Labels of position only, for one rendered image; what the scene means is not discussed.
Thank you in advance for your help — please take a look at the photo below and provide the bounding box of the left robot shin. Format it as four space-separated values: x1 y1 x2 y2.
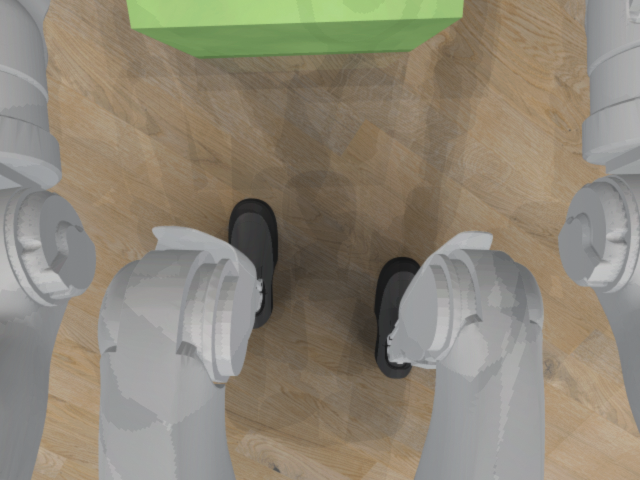
98 226 263 355

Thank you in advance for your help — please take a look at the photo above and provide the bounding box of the robot left upper arm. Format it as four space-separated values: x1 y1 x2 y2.
0 186 96 480

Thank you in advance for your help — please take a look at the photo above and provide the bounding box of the robot right upper arm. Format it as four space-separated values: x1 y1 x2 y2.
558 174 640 433

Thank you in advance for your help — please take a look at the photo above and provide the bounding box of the carton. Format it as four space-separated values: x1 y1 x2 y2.
126 0 464 59

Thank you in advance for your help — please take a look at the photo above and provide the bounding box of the robot left foot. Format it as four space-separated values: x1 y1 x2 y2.
228 198 278 329

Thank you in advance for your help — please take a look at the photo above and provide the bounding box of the robot left forearm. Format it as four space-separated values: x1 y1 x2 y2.
0 0 62 190

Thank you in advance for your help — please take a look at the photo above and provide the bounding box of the robot right forearm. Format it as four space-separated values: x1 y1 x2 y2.
582 0 640 174

